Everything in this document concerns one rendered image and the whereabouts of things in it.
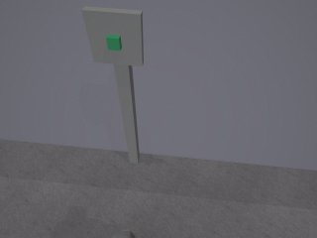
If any panel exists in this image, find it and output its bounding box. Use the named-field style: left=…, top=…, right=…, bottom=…
left=81, top=6, right=144, bottom=164

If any button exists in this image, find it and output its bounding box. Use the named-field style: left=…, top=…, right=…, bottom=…
left=106, top=35, right=122, bottom=51

